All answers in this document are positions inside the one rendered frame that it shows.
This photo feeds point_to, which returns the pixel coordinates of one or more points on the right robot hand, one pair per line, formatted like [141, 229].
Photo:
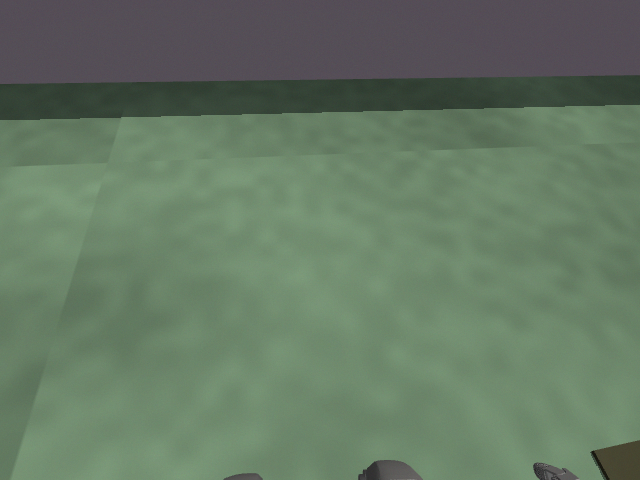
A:
[547, 472]

